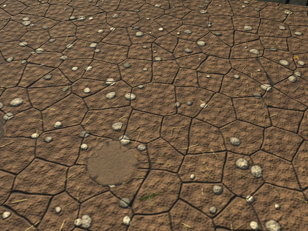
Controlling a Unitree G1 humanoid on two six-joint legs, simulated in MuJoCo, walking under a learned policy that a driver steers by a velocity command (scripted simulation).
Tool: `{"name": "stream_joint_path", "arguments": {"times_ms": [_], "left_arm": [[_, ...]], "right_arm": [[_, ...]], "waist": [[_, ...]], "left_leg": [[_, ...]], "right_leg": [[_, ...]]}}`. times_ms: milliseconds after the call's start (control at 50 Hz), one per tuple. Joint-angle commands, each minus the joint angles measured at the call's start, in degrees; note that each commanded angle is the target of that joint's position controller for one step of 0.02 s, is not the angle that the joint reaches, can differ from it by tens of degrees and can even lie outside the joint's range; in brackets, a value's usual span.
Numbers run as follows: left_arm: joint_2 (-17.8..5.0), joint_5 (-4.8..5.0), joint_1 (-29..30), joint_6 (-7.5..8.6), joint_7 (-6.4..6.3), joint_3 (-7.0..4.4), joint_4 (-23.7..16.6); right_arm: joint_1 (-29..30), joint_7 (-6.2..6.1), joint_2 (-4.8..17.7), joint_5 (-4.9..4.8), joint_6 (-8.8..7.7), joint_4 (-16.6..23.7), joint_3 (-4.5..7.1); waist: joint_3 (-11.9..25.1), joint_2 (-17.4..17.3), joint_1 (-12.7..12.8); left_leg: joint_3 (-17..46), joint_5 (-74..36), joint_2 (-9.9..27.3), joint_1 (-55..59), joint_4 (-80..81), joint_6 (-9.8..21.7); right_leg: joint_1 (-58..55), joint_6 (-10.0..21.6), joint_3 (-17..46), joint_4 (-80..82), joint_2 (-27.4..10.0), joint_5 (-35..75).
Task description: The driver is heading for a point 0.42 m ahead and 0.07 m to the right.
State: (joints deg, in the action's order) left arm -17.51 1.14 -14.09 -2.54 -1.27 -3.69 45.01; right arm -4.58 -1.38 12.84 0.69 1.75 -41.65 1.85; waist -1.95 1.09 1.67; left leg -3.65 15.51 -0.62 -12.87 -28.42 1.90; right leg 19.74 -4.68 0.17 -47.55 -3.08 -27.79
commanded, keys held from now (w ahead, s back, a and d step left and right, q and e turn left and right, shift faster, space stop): e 0.08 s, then w+e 0.34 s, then w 0.08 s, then w+q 0.16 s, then no key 0.34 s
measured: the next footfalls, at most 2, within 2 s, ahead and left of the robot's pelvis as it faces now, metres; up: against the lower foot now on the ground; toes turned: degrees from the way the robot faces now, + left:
right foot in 0.12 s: +0.00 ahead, -0.12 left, +0.00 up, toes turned -7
left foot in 0.66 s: +0.33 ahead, +0.04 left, +0.00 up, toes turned -15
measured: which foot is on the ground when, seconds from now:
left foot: down 0.00-0.12, up 0.14-0.64, down 0.66-1.00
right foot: up 0.00-0.10, down 0.12-0.66, up 0.68-1.00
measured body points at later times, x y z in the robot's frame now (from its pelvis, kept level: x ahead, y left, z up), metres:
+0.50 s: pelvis +0.07 -0.05 +0.02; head +0.09 -0.09 +0.46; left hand +0.17 +0.23 -0.08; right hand +0.19 -0.36 -0.09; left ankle +0.26 +0.10 -0.69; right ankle -0.04 -0.12 -0.74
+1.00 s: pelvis +0.31 -0.05 +0.01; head +0.35 -0.05 +0.46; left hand +0.54 +0.15 -0.09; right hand +0.30 -0.33 -0.12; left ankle +0.29 +0.05 -0.74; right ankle +0.38 -0.22 -0.70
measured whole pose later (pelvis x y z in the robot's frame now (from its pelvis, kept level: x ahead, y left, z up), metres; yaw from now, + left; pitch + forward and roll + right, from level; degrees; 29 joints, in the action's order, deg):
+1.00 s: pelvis +0.31 -0.05 +0.01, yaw -14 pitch +1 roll +2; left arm -15.5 -0.2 -8.1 2.2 -0.9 -1.9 39.9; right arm -13.6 0.4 14.8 -0.2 -3.1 -51.3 1.7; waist -3.1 2.6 -3.0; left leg 0.5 12.2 -5.1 -6.1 -17.1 3.6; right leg 30.7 -2.4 3.3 -37.7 -3.2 -6.6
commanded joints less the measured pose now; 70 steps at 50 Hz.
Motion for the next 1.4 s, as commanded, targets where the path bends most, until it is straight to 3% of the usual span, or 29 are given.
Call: {"name": "stream_joint_path", "arguments": {"times_ms": [20,80,120,140,160,180,200,260,460,560,620,640,660,680,700,720,760,780,900,1000,1060,1080,1100,1120,1140,1160,1200,1260,1400], "left_arm": [[-4.6,0.09,2.1,0.47,0.21,-0.99,-5.1],[-4.3,0.00,-0.5,0.37,1.15,-1.13,-4.9],[-5.5,-0.34,-5.4,0.45,1.30,-1.84,-3.2],[-10.8,0.10,-9.5,0.66,0.46,-3.41,-2.6],[-16.0,-0.91,-11.5,2.26,1.22,-4.26,-3.8],[-12.5,-2.30,-9.4,3.93,1.49,-3.23,-4.9],[-10.1,-1.92,-6.6,4.98,1.15,-2.51,-5.1],[-7.9,-0.44,-5.0,5.44,-0.22,-1.50,-5.5],[-9.1,-0.01,-10.9,5.62,-0.78,-2.27,-4.4],[-9.0,-0.11,-12.3,5.26,-0.27,-2.20,-3.0],[-9.2,-0.24,-10.8,4.67,-0.30,-2.21,-2.8],[-8.2,-0.59,-10.7,4.51,-0.39,-1.77,-2.9],[-6.3,-1.60,-10.5,4.50,-0.63,-0.70,-4.0],[-0.9,-1.22,-15.4,5.49,-0.48,0.71,-5.9],[-5.4,-0.33,-13.2,6.59,-0.45,0.14,-5.5],[-8.3,0.73,-7.8,7.15,-0.11,-0.75,-6.1],[-7.9,-0.90,-2.5,7.53,0.15,-0.88,-6.7],[-7.2,-1.27,-2.8,7.26,0.35,-0.99,-6.9],[-1.4,-1.66,-1.2,5.37,0.08,0.82,-7.2],[-2.7,-1.29,5.1,5.19,0.36,0.30,-8.2],[-3.4,-1.82,4.4,5.70,0.65,-0.26,-7.9],[-5.0,-2.25,3.4,5.93,0.40,-0.73,-7.6],[-8.8,-2.74,2.5,5.89,-0.02,-1.53,-8.0],[-6.4,-2.73,1.9,5.17,-0.14,-0.94,-7.4],[-1.8,-2.24,2.0,4.44,0.06,0.13,-7.1],[-0.6,-1.93,4.1,4.03,0.44,0.75,-6.9],[-2.5,-1.55,9.5,3.93,1.25,0.29,-7.3],[-4.2,-1.70,7.7,5.19,2.12,-0.44,-6.2],[-2.9,-1.47,9.7,4.35,1.23,-0.40,-2.7]], "right_arm": [[0.6,-0.81,11.6,-0.30,0.15,2.5,3.79],[2.5,-1.05,12.1,-1.17,0.59,2.2,4.17],[0.7,-0.83,11.0,-2.26,0.73,0.9,4.30],[1.1,-0.23,6.5,-0.56,0.31,1.9,3.23],[8.6,-0.06,6.9,-0.45,-0.98,6.1,3.12],[10.5,0.35,9.5,-1.73,-2.32,6.2,3.94],[8.8,0.87,11.2,-2.54,-3.25,5.2,4.57],[6.0,1.03,11.1,-0.74,-4.76,2.0,5.12],[10.5,2.50,8.1,-1.50,-7.48,2.4,3.55],[11.3,3.88,9.2,-1.94,-8.77,3.0,2.78],[4.3,3.73,11.7,-1.95,-8.98,1.4,3.69],[-3.4,3.39,13.6,-1.77,-8.91,-0.9,4.68],[-14.4,3.30,16.3,-1.26,-8.77,-2.5,5.20],[-19.0,3.75,21.8,-0.51,-8.48,-4.2,6.46],[-16.6,4.27,15.6,-1.93,-8.72,-4.2,4.76],[-12.2,3.93,12.8,-1.71,-8.48,-3.3,3.86],[-7.8,3.42,10.0,-0.81,-7.54,-2.3,2.78],[-7.2,3.13,9.3,-0.42,-7.50,-2.4,2.25],[-5.3,1.72,11.7,-0.70,-6.53,-4.7,2.25],[-8.1,1.36,11.8,-1.07,-4.87,-7.2,1.82],[-6.7,1.16,11.2,-1.72,-4.01,-8.0,1.41],[-8.6,1.19,10.3,-1.34,-4.10,-8.5,1.04],[-12.2,1.39,9.1,0.29,-4.78,-8.3,0.57],[-17.1,1.45,6.6,0.38,-4.97,-9.8,-0.23],[-15.1,1.37,7.1,-0.07,-4.31,-10.2,-0.35],[-13.3,1.31,7.7,-0.46,-3.47,-9.7,-0.17],[-12.5,0.86,8.1,-0.19,-1.59,-10.2,-0.04],[-12.8,0.11,12.0,-0.92,-0.07,-11.5,0.99],[-11.1,-0.03,9.3,-0.61,0.20,-13.4,0.53]], "waist": [[4.0,-8.3,-2.5],[5.1,-8.6,-0.5],[5.6,-4.6,1.1],[5.2,9.8,0.8],[2.5,16.0,3.9],[0.5,8.7,3.9],[-1.8,7.2,1.8],[-1.8,5.2,0.2],[-2.6,7.3,3.2],[-3.8,8.3,4.2],[-0.3,9.3,-0.2],[5.5,7.4,-3.6],[14.8,1.7,-8.2],[19.7,-17.9,-4.8],[16.3,-14.4,-5.7],[8.6,-10.0,-5.5],[4.4,-2.4,-3.8],[4.6,-3.8,-2.3],[6.0,-6.6,-0.6],[5.3,-5.9,-3.3],[4.5,-5.0,-1.3],[5.3,-2.9,-1.1],[9.4,2.3,-3.3],[14.6,7.3,-4.3],[15.4,7.4,-2.7],[12.8,7.0,-3.3],[7.4,5.0,-4.9],[7.8,-0.3,-2.7],[6.9,-1.2,-3.0]], "left_leg": [[12.5,-27.2,18.5,6.9,7.4,12.7],[9.2,-26.7,17.8,6.0,4.3,10.2],[4.3,-2.8,13.6,-1.8,-1.7,4.5],[-3.7,13.1,6.7,-15.8,-18.9,-1.3],[1.7,23.5,-2.6,-30.9,-29.4,-2.8],[7.9,19.7,0.8,-34.4,-34.5,-1.8],[8.9,12.6,2.7,-34.8,-33.4,-0.6],[8.2,-1.1,3.9,-31.2,-27.9,-2.1],[6.7,-15.2,1.3,-23.3,-5.3,-6.9],[4.4,-13.2,1.6,-19.3,-0.1,-3.6],[1.1,-9.8,-0.7,-10.8,2.4,1.0],[1.1,-10.8,-1.2,-0.1,2.7,3.3],[13.0,-7.8,7.4,16.9,1.2,7.9],[41.7,-1.0,20.9,33.1,7.8,17.2],[47.8,-0.9,21.9,31.8,13.2,17.2],[37.1,-10.4,20.4,24.8,11.7,15.1],[22.9,-33.3,15.7,13.5,10.7,12.7],[19.4,-38.7,14.0,10.6,11.4,11.9],[8.8,-51.0,9.8,3.6,12.8,11.1],[9.7,-42.6,10.5,6.3,11.0,9.3],[11.2,-36.2,10.0,6.6,5.7,7.2],[10.9,-32.5,7.8,5.2,3.0,4.9],[9.3,-22.4,4.1,0.9,-1.3,2.2],[7.9,-6.9,1.7,-4.4,-5.0,-0.8],[7.5,3.9,1.6,-4.3,-6.1,-2.3],[7.6,7.2,2.1,-4.7,-4.7,-2.7],[7.4,1.7,2.1,-1.4,2.8,-2.8],[7.4,-14.6,2.7,3.1,2.7,-1.1],[7.5,-13.2,2.9,2.5,3.3,-0.6]], "right_leg": [[3.6,0.8,-1.1,0.6,-0.4,-0.1],[-1.9,3.1,-3.5,9.7,0.9,6.1],[-11.9,7.6,-2.3,21.5,2.6,13.9],[-19.9,13.2,15.7,27.8,-8.7,12.3],[-19.7,24.3,39.6,35.8,-19.0,0.5],[-19.2,24.7,40.4,39.1,-19.2,-9.2],[-18.2,21.4,35.7,39.6,-16.8,-12.5],[-18.5,16.3,25.4,39.8,-10.4,-3.2],[-15.3,16.1,17.7,38.4,-6.9,11.7],[-18.0,15.8,17.5,35.9,-9.6,18.7],[-21.5,13.8,14.3,27.9,-9.4,41.9],[-20.3,12.4,10.7,18.0,-6.4,51.6],[-10.6,10.3,8.5,1.6,-3.8,43.5],[11.8,4.9,5.0,-19.3,7.6,7.0],[19.2,4.9,9.4,-25.9,6.3,-3.7],[21.4,5.2,8.6,-27.5,3.3,-0.3],[17.4,4.5,5.7,-22.8,-0.3,4.5],[14.4,4.2,5.4,-19.9,-1.5,6.2],[5.2,1.6,1.6,2.2,-0.2,16.4],[2.2,2.8,2.0,12.5,1.2,24.1],[-3.2,5.5,1.3,21.6,2.2,27.5],[-8.7,7.0,3.2,25.3,0.5,39.4],[-18.1,10.1,8.4,20.8,-5.7,60.3],[-26.0,16.6,13.5,17.7,-10.9,66.1],[-24.6,18.6,16.3,18.6,-12.6,61.6],[-21.1,17.9,16.6,20.1,-11.7,54.1],[-13.8,13.9,12.2,19.5,-7.0,46.8],[-11.6,10.9,6.7,16.5,-1.8,47.3],[-13.3,10.9,5.5,16.7,-1.1,42.6]]}}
